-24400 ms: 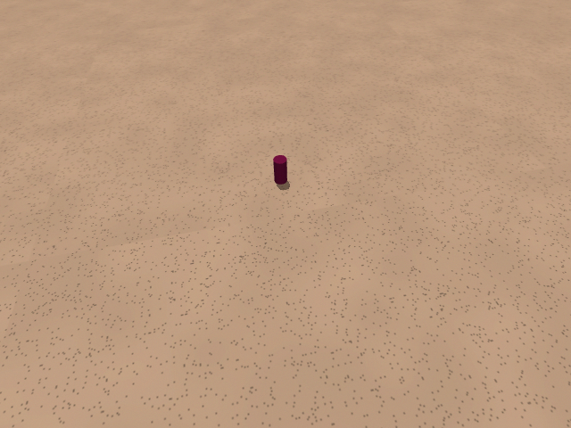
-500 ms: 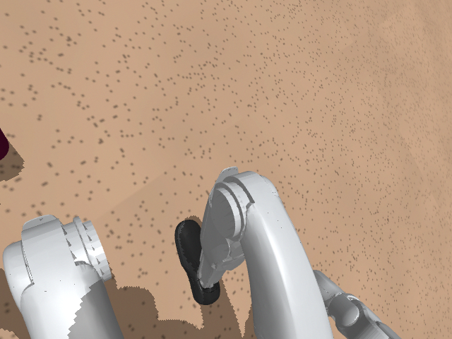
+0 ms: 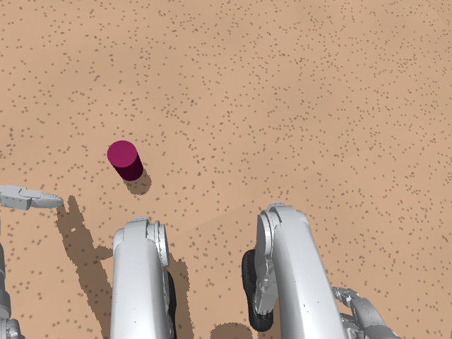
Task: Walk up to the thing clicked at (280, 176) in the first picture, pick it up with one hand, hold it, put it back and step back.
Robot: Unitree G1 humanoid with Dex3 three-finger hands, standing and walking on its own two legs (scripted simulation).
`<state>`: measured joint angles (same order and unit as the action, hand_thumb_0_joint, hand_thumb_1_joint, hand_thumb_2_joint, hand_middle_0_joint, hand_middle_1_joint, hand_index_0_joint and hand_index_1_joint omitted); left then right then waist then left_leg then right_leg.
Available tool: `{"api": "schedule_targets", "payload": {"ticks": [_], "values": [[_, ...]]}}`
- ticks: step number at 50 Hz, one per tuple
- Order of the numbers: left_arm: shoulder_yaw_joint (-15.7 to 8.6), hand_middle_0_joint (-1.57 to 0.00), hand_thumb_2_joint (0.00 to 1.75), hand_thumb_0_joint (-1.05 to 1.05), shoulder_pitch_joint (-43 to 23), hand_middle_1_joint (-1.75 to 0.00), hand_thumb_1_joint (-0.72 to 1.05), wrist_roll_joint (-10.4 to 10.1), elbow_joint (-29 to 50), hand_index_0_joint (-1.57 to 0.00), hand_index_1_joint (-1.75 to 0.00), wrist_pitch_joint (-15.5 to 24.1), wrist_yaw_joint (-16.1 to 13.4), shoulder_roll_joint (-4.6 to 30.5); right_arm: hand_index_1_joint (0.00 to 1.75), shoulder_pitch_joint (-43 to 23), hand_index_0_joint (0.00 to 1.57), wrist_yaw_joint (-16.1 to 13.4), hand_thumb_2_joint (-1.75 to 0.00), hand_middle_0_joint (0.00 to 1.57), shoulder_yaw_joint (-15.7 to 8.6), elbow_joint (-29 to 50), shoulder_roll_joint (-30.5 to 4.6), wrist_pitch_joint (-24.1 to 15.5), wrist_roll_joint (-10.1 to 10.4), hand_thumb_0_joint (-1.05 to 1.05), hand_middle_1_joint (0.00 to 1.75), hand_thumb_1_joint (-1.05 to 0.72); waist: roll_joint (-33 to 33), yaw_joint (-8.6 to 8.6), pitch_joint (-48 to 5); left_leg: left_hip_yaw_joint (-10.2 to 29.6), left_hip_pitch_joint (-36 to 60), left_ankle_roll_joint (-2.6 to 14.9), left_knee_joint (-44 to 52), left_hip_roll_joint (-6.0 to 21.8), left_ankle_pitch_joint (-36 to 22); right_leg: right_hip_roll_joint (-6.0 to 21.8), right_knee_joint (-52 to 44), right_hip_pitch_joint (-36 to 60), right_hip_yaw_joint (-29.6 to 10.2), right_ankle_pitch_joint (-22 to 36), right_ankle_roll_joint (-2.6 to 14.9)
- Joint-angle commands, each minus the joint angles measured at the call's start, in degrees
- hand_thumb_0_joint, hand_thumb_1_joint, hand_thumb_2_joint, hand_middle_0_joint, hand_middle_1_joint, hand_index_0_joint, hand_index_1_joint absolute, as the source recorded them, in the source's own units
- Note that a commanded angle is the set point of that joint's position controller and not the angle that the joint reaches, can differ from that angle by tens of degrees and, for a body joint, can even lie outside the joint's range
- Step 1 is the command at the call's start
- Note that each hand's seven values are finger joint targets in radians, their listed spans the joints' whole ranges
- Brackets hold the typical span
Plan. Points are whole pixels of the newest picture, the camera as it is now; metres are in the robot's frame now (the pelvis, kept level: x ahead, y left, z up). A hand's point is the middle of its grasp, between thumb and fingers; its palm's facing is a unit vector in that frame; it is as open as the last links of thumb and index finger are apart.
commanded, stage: home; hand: left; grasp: from the side
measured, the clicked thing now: (127, 162) +0.49 +0.21 -0.33
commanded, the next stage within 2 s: none
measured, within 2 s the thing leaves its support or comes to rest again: neither
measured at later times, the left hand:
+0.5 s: hand out of the picture +0.30 +0.25 +0.11, palm faces +0.18 -0.91 -0.38, open 17.1 cm
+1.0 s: hand out of the picture +0.24 +0.19 +0.27, palm faces +0.21 -0.93 -0.30, open 17.2 cm
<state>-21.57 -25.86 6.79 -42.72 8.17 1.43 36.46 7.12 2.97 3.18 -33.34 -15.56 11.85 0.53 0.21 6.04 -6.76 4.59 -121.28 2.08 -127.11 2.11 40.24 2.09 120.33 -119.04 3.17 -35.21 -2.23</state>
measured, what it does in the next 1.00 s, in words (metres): rises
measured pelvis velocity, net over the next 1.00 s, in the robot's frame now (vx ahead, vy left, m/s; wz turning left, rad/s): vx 0.09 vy -0.01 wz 0.11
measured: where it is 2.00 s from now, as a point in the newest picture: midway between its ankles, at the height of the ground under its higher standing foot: (212, 316)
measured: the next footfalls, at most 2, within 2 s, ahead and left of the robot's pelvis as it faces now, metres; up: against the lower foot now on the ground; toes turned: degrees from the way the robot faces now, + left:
none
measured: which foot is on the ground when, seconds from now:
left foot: down 0.00-1.00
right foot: down 0.00-1.00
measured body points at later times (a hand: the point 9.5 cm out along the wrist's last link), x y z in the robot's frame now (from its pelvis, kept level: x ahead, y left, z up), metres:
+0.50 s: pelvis +0.06 -0.01 +0.22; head +0.19 +0.02 +0.65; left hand +0.29 +0.29 +0.14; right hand +0.25 -0.26 +0.12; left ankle +0.07 +0.11 -0.36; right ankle +0.11 -0.14 -0.36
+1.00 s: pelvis +0.09 -0.01 +0.32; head +0.11 -0.01 +0.77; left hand +0.22 +0.24 +0.29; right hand +0.28 -0.23 +0.25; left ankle +0.07 +0.11 -0.36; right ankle +0.11 -0.14 -0.36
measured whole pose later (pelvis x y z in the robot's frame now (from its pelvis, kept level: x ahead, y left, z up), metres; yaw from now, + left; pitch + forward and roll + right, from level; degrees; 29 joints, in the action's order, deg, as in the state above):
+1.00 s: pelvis +0.09 -0.01 +0.32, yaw +6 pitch +9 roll -2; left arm 1.4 28.2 -1.3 1.5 -15.4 -9.4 11.9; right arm 15.9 -10.4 1.7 -26.6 -11.6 -4.0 2.0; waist 2.7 1.7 -8.2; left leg 1.2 -37.5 -0.5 -57.1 2.5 28.9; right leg 1.4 53.7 -36.8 3.6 -26.0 -0.8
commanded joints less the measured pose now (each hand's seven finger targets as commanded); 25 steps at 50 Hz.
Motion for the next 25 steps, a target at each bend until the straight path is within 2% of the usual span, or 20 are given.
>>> {"api": "schedule_targets", "payload": {"ticks": [1, 2, 3, 4, 8, 9, 11, 13, 15, 17, 18, 19, 20, 22, 23, 24, 25], "values": [[-2.2, -0.08, 0.14, 0.00, -5.4, -0.09, -0.41, -1.9, 22.4, -0.08, -0.09, -0.2, -3.0, 13.3, 0.30, 6.1, 0.20, -2.8, -0.90, 0.20, -6.6, 6.3, -12.5, -2.2, 1.3, 0.00, 0.30, -0.90, 10.8, -1.28, -36.9, 1.6, 34.3, -0.60, 28.4, -0.4, -2.3, -2.2, -18.7, 24.2, 1.5, 2.2, 4.05], [-1.8, -0.08, 0.15, 0.00, -4.5, -0.09, -0.41, -2.1, 23.8, -0.08, -0.09, -0.8, -3.5, 12.6, 0.30, 5.5, 0.20, -3.3, -0.90, 0.20, -6.7, 6.6, -11.9, -2.6, 1.4, 0.00, 0.30, -0.89, 10.5, -1.28, -36.2, 1.3, 35.1, -0.48, 29.7, -0.4, -0.8, -2.2, -20.5, 25.6, 1.1, 0.9, 3.93], [-2.2, -0.07, 0.12, 0.00, -0.9, -0.08, -0.45, -2.2, 23.6, -0.07, -0.08, -1.6, -4.0, 11.8, 0.30, 5.0, 0.20, -3.7, -0.90, 0.20, -6.8, 7.3, -11.6, -3.2, 1.6, 0.00, 0.30, -0.89, 10.5, -1.61, -35.6, 1.0, 37.4, -0.59, 30.8, -0.3, -2.2, -2.1, -22.1, 26.8, 0.7, 1.8, 3.98], [-0.9, -0.07, 0.13, 0.00, -0.8, -0.08, -0.44, -2.6, 24.5, -0.07, -0.08, -2.1, -4.3, 10.1, 0.30, 4.9, 0.20, -4.2, -0.90, 0.20, -6.7, 7.0, -10.8, -3.7, 1.6, 0.00, 0.30, -0.89, 9.9, -1.61, -34.9, 0.6, 37.9, -0.58, 31.8, -0.4, -1.8, -2.1, -23.6, 28.2, 0.4, 1.2, 3.93], [1.4, -0.07, 0.12, 0.00, 4.7, -0.08, -0.46, -3.5, 24.5, -0.07, -0.08, -4.2, -5.7, 5.1, 0.30, 4.4, 0.20, -5.8, -0.90, 0.20, -6.8, 7.8, -9.2, -5.7, 1.7, 0.00, 0.30, -0.89, 7.0, -1.22, -33.8, -1.7, 42.0, -0.38, 35.0, -0.8, -7.2, -1.9, -30.3, 36.8, -0.8, 5.0, 3.72], [1.5, -0.07, 0.12, 0.00, 6.2, -0.08, -0.46, -3.8, 25.1, -0.07, -0.08, -4.6, -6.1, 4.6, 0.30, 4.3, 0.20, -6.1, -0.90, 0.20, -6.8, 8.1, -8.8, -6.2, 1.8, 0.00, 0.30, -0.89, 7.2, -1.96, -33.8, -2.4, 43.0, -0.41, 36.2, -1.0, -8.4, -1.9, -32.0, 39.7, -1.2, 5.9, 3.67], [3.1, -0.07, 0.11, 0.00, 10.1, -0.07, -0.47, -4.3, 24.7, -0.07, -0.07, -5.6, -6.6, 1.3, 0.30, 3.9, 0.20, -6.7, -0.90, 0.20, -6.9, 8.6, -8.2, -7.3, 1.9, 0.00, 0.30, -0.89, 5.9, -2.10, -32.3, -2.7, 45.9, -0.52, 39.0, -1.1, -10.0, -1.8, -35.6, 43.5, -1.7, 7.2, 3.57], [4.1, -0.07, 0.11, 0.00, 12.3, -0.08, -0.47, -4.9, 25.5, -0.07, -0.08, -6.8, -7.0, -0.3, 0.30, 3.8, 0.20, -7.2, -0.90, 0.20, -6.9, 8.9, -7.6, -8.3, 2.1, 0.00, 0.30, -0.89, 4.5, -2.37, -30.8, -3.2, 47.6, -0.47, 41.6, -1.2, -10.7, -1.6, -39.4, 48.2, -2.6, 7.8, 3.32], [4.9, -0.06, 0.09, 0.00, 15.8, -0.07, -0.51, -5.2, 26.4, -0.06, -0.07, -7.8, -7.5, -2.3, 0.30, 4.3, 0.20, -7.6, -0.90, 0.20, -6.9, 8.9, -7.5, -9.3, 2.3, 0.00, 0.30, -0.89, 5.1, -2.53, -30.9, -2.7, 52.8, -0.81, 44.7, -1.1, -14.8, -1.6, -41.2, 51.5, -1.9, 11.7, 3.48], [5.2, -0.06, 0.07, 0.00, 19.7, -0.06, -0.52, -5.5, 27.5, -0.06, -0.06, -8.9, -8.1, -3.1, 0.30, 4.5, 0.20, -7.9, -0.90, 0.20, -6.6, 9.4, -7.0, -9.8, 2.3, 0.00, 0.30, -0.89, 5.8, -3.60, -30.7, -2.7, 57.5, -1.10, 47.4, -1.0, -19.5, -1.6, -43.3, 54.9, -1.6, 15.5, 3.57], [6.9, -0.07, 0.09, 0.00, 20.2, -0.07, -0.51, -5.7, 28.5, -0.07, -0.07, -9.4, -8.2, -4.6, 0.30, 4.7, 0.20, -8.2, -0.90, 0.20, -6.4, 9.4, -6.6, -10.1, 2.2, 0.00, 0.30, -0.89, 5.0, -3.35, -30.5, -2.6, 59.6, -1.12, 48.7, -0.9, -21.1, -1.7, -44.7, 57.0, -1.5, 17.3, 3.49], [7.5, -0.07, 0.09, 0.00, 21.6, -0.07, -0.49, -5.8, 28.3, -0.07, -0.07, -10.1, -8.5, -5.6, 0.30, 5.1, 0.20, -8.4, -0.90, 0.20, -6.2, 9.3, -6.2, -10.6, 2.0, 0.00, 0.30, -0.89, 5.3, -2.80, -29.9, -2.8, 61.0, -1.17, 49.7, -0.9, -22.9, -1.8, -45.9, 59.0, -1.5, 19.2, 3.42], [8.2, -0.06, 0.08, 0.00, 20.5, -0.06, -0.51, -6.0, 29.0, -0.06, -0.07, -10.5, -8.9, -6.3, 0.30, 5.3, 0.20, -8.7, -0.90, 0.20, -6.1, 9.4, -6.2, -10.9, 2.1, 0.00, 0.30, -0.89, 4.6, -2.56, -28.9, -2.8, 62.1, -1.11, 51.1, -0.9, -22.3, -1.7, -47.6, 60.4, -1.4, 18.8, 3.34], [8.3, -0.06, 0.07, 0.00, 24.1, -0.06, -0.54, -6.1, 30.5, -0.06, -0.06, -11.5, -9.7, -6.6, 0.30, 5.2, 0.20, -9.3, -0.90, 0.20, -5.9, 9.7, -5.7, -11.7, 2.0, 0.00, 0.30, -0.89, 4.8, -3.67, -27.0, -2.9, 64.8, -1.25, 54.4, -1.0, -22.1, -1.6, -50.6, 63.3, -1.6, 18.4, 3.32], [8.6, -0.06, 0.08, 0.00, 26.4, -0.06, -0.52, -6.2, 30.7, -0.06, -0.07, -12.2, -9.9, -7.1, 0.30, 5.3, 0.20, -9.5, -0.90, 0.20, -5.8, 10.0, -5.5, -11.9, 1.9, 0.00, 0.30, -0.90, 5.0, -3.35, -26.5, -3.0, 66.2, -1.28, 55.8, -0.9, -23.0, -1.7, -52.0, 65.4, -1.5, 19.1, 3.31], [10.3, -0.06, 0.06, 0.00, 26.6, -0.06, -0.56, -6.4, 32.1, -0.06, -0.06, -12.7, -10.0, -8.8, 0.30, 5.5, 0.20, -9.8, -0.90, 0.20, -5.7, 10.0, -5.4, -12.4, 1.9, 0.00, 0.30, -0.89, 4.0, -3.29, -25.6, -2.9, 67.8, -1.33, 57.2, -0.9, -23.4, -1.7, -53.5, 67.0, -1.4, 19.6, 3.26], [10.9, -0.06, 0.07, 0.00, 27.4, -0.06, -0.52, -6.5, 32.6, -0.06, -0.06, -13.2, -10.3, -9.5, 0.30, 5.6, 0.20, -10.0, -0.90, 0.20, -5.5, 9.9, -5.2, -12.8, 1.9, 0.00, 0.30, -0.89, 4.9, -3.16, -24.2, -2.9, 69.5, -1.53, 58.8, -0.7, -24.0, -1.8, -54.4, 67.6, -1.1, 19.8, 3.33]]}}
